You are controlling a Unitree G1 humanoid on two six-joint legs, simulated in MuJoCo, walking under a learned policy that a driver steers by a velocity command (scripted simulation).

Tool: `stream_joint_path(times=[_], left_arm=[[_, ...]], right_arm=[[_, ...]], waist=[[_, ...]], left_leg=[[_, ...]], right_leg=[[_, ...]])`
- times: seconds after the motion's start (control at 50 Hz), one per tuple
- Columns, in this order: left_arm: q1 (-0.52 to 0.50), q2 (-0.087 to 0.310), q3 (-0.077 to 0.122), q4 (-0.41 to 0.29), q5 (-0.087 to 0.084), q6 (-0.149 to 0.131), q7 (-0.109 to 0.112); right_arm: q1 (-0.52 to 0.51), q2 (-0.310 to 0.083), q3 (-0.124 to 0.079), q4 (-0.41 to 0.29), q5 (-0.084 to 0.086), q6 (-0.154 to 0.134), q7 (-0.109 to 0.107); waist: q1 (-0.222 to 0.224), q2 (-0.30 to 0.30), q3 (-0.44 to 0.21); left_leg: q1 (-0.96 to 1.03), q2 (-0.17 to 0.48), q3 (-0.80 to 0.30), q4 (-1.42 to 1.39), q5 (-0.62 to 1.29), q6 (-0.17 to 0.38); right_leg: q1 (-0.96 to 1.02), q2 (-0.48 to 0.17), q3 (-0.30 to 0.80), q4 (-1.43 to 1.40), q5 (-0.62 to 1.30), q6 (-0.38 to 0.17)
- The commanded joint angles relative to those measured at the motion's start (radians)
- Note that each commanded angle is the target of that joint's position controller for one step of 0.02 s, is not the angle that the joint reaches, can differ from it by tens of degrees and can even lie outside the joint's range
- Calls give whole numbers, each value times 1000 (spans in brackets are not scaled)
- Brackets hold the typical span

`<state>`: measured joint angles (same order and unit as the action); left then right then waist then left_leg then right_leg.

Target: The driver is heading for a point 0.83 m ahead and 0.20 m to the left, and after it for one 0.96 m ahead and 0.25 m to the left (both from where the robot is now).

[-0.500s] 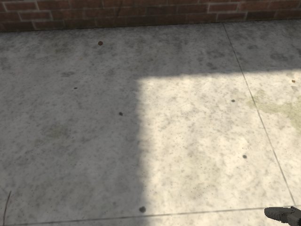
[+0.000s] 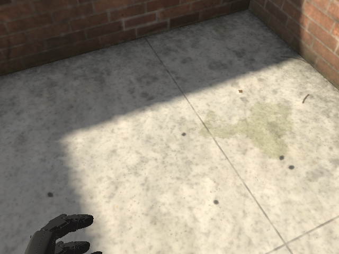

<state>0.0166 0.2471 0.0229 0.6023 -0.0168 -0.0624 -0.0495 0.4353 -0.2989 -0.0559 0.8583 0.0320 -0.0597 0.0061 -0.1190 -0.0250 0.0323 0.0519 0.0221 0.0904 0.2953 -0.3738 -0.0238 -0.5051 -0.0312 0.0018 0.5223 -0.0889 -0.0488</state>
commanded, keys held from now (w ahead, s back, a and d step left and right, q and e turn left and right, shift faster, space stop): w+q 0.82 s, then w+e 0.18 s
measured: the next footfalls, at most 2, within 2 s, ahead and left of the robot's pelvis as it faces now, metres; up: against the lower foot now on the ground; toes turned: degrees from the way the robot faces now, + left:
right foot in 0.02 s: +0.17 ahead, -0.12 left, +0.00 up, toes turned +0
left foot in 0.54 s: +0.42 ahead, +0.18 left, +0.00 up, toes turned +19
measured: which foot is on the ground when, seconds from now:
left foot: down 0.00-0.04, up 0.06-0.52, down 0.54-1.00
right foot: up 0.00-0.00, down 0.02-0.56, up 0.58-1.00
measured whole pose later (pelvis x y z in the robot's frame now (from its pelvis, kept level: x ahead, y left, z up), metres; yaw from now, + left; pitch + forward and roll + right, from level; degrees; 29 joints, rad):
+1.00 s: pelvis +0.53 +0.12 +0.01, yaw +28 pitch +2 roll +1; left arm 0.07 0.28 0.04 0.72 -0.01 -0.10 -0.04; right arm 0.34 -0.29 -0.06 0.74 0.01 -0.05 -0.01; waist -0.07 -0.04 0.01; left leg -0.03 -0.09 -0.13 0.35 -0.35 0.06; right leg -0.55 -0.03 0.03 0.52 0.03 0.00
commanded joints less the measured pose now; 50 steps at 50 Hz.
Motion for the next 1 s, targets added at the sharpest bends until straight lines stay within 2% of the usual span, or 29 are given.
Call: stream_joint_path(times=[0.02, 0.04, 0.06, 0.08, 0.1, 0.12, 0.14, 0.16, 0.2, 0.28, 0.36, 0.44, 0.48, 0.5, 0.52, 0.54, 0.56, 0.58, 0.6, 0.62, 0.64, 0.66, 0.68, 0.74, 0.78, 0.84, 0.88, 0.92, 1.0], left_arm=[[285, 207, 92, 9, 13, -17, 20], [424, 310, 114, 23, 40, -8, 37], [434, 271, 101, 27, 35, -2, 39], [381, 205, 80, 34, 23, -4, 37], [322, 166, 67, 40, 13, -6, 35], [261, 130, 57, 46, 13, -12, 30], [216, 103, 51, 49, 18, -23, 27], [187, 97, 53, 56, 25, -33, 25], [169, 102, 61, 78, 30, -51, 28], [189, 132, 74, 121, 34, -57, 44], [236, 179, 88, 151, 22, -44, 57], [281, 211, 102, 184, -2, -16, 60], [273, 239, 109, 186, -9, 0, 63], [265, 253, 113, 183, -13, 8, 66], [249, 255, 112, 180, -18, 16, 67], [260, 230, 99, 173, -12, 15, 71], [335, 99, 59, 121, 32, -1, 65], [309, 103, 43, 104, 20, -40, 55], [187, 183, 64, 75, -22, -61, 45], [155, 174, 59, 63, -25, -75, 45], [158, 168, 60, 76, 0, -80, 54], [172, 178, 68, 85, 17, -72, 58], [186, 179, 71, 87, 21, -60, 55], [178, 140, 62, 85, 34, -33, 56], [99, 121, 53, 62, 33, -28, 57], [9, 98, 40, 48, 23, -35, 46], [-29, 95, 34, 48, 14, -45, 31], [-60, 113, 36, 37, 8, -51, 20], [-49, 143, 43, 24, 2, -56, 6]], right_arm=[[-58, -163, -27, -58, -3, -5, -9], [-5, -53, 9, -100, -28, -19, -5], [24, -52, 14, -90, -11, -34, -5], [-45, -143, -17, -100, 16, -36, -3], [-101, -141, -19, -118, 20, -34, -3], [-127, -125, -20, -119, 7, -27, -7], [-115, -114, -25, -112, -4, -12, -10], [-86, -91, -23, -100, -2, 2, -9], [-80, -55, -20, -98, -1, 22, -10], [-172, -40, -17, -136, -9, 24, -4], [-315, -16, -1, -188, -12, 18, 27], [-399, -35, -4, -246, -11, 22, 49], [-380, -59, -17, -263, -13, 27, 55], [-321, -84, -32, -257, -13, 32, 54], [-193, -123, -56, -229, -10, 35, 48], [-25, -189, -93, -184, -7, 43, 32], [2, -314, -119, -177, 1, 44, 14], [1, -289, -100, -225, -8, 23, 24], [-19, -211, -77, -216, -16, 6, 32], [-60, -185, -69, -213, -15, -4, 32], [-130, -155, -60, -221, -13, -5, 29], [-179, -122, -49, -237, -21, -6, 24], [-201, -114, -45, -251, -30, -6, 20], [-186, -137, -52, -243, -23, -12, 3], [-156, -152, -56, -230, -19, -9, -10], [-132, -147, -52, -213, -16, -1, -21], [-97, -141, -48, -189, -17, -5, -20], [-68, -141, -46, -166, -18, -6, -17], [-52, -156, -52, -133, -23, 4, -18]], waist=[[243, 94, -184], [253, -112, -359], [246, -211, -457], [247, -128, -291], [216, -114, -176], [182, -80, -103], [146, -100, -64], [119, -109, -49], [96, -74, -23], [109, -36, 18], [164, -7, 59], [182, -6, 81], [151, -32, 39], [113, -48, -11], [36, -39, -82], [-43, 5, -172], [35, 273, -233], [30, 233, -409], [-9, 128, -308], [22, 100, -197], [68, 40, -132], [105, 54, -103], [126, 76, -98], [135, 65, -79], [111, 73, -49], [73, 110, -35], [41, 121, -26], [25, 121, -6], [41, 136, 19]], left_leg=[[-213, 155, -96, 331, 695, 118], [-576, 32, -48, 721, 237, 48], [-726, -40, -180, 924, -215, 31], [-809, 14, -221, 992, -167, 36], [-824, 57, -187, 971, -84, 41], [-795, 87, -178, 927, -11, 36], [-741, 112, -187, 888, 48, 31], [-684, 121, -189, 880, 88, 23], [-673, 121, -192, 864, 138, 8], [-733, 117, -201, 676, 320, -1], [-712, 102, -125, 460, 430, 22], [-747, 86, -81, 360, 336, 70], [-664, 33, -25, 347, 237, 107], [-572, -9, 7, 350, 187, 129], [-396, -61, 32, 310, 197, 160], [-111, -75, -22, 272, 240, 200], [218, 179, -511, 214, 148, 350], [344, 315, -954, 31, -7, 468], [293, 296, -840, -16, 17, 399], [161, 257, -702, -10, 91, 362], [22, 212, -591, -6, 197, 328], [-83, 177, -516, -20, 298, 311], [-145, 159, -489, -42, 351, 310], [-242, 128, -406, -69, 468, 319], [-266, 103, -371, -73, 447, 299], [-283, 70, -330, -69, 325, 253], [-272, 94, -327, -74, 283, 244], [-202, 133, -344, -49, 281, 242], [-32, 210, -356, 14, 463, 219]], right_leg=[[520, -14, 15, -33, 43, -73], [914, -304, 384, -13, 5, -187], [933, -410, 681, -159, -133, -261], [801, -370, 561, -196, -210, -220], [673, -326, 420, -224, -211, -188], [550, -280, 329, -268, -171, -168], [460, -245, 250, -308, -115, -151], [394, -231, 194, -343, -72, -147], [341, -229, 104, -384, 42, -154], [369, -214, -38, -403, 140, -143], [419, -228, -126, -413, 143, -126], [567, -269, -166, -350, 218, -100], [608, -270, -196, -239, 495, -77], [613, -262, -211, -129, 658, -64], [571, -233, -237, 55, 737, -40], [406, -191, -249, 312, 606, 2], [-33, -37, -231, 695, -174, 75], [-204, 82, 33, 870, -533, 80], [-302, 25, 98, 883, -450, 57], [-307, -17, 87, 811, -361, 37], [-254, -57, 85, 722, -294, 37], [-179, -82, 90, 655, -246, 41], [-127, -88, 90, 627, -218, 50], [-97, -73, 62, 509, -148, 97], [-115, -55, 58, 364, -37, 120], [-56, -18, 51, 133, 145, 126], [-11, -15, 38, 67, 238, 117], [-41, -21, 42, 29, 224, 89], [-90, -14, 26, -11, 40, 8]])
